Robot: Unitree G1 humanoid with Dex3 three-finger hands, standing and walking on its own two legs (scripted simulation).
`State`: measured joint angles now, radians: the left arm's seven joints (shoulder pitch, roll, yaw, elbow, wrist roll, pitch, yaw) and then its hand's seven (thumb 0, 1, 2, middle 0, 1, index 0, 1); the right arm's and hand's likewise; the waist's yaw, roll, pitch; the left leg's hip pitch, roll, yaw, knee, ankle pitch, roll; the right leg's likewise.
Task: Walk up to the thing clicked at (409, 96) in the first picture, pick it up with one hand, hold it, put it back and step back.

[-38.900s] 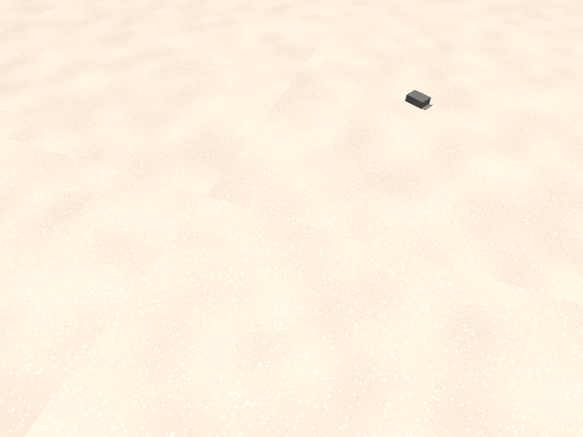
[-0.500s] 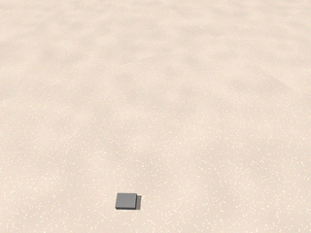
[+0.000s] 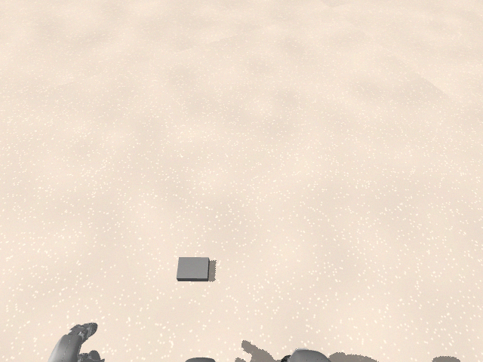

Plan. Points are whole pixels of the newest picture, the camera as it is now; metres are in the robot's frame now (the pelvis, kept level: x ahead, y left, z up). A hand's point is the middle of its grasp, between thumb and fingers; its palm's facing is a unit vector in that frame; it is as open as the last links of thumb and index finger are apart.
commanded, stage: step back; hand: left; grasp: from above
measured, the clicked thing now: (193, 269) +0.48 +0.21 -0.74
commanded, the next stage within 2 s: none
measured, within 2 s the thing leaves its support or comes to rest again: neither
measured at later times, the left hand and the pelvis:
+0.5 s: hand out of the picture +0.01 +0.26 -0.15, palm faces -0.12 -0.91 -0.39, open 7.3 cm; pelvis -0.11 +0.00 -0.01, yaw -6 degrees
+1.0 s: hand out of the picture -0.12 +0.28 -0.14, palm faces -0.02 -0.93 -0.36, open 7.3 cm; pelvis -0.25 +0.01 +0.01, yaw -2 degrees
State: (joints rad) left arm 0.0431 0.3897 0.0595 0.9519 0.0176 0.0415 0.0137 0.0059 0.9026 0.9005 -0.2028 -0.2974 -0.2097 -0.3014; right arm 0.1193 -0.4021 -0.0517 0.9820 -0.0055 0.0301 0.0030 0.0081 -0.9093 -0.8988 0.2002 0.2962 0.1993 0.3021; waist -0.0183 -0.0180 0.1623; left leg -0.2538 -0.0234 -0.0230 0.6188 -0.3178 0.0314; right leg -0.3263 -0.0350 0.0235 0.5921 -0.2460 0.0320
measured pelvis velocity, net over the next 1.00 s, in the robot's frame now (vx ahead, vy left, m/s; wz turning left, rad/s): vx -0.25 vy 0.01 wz -0.04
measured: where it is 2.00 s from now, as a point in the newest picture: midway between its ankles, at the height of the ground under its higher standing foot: outside the picture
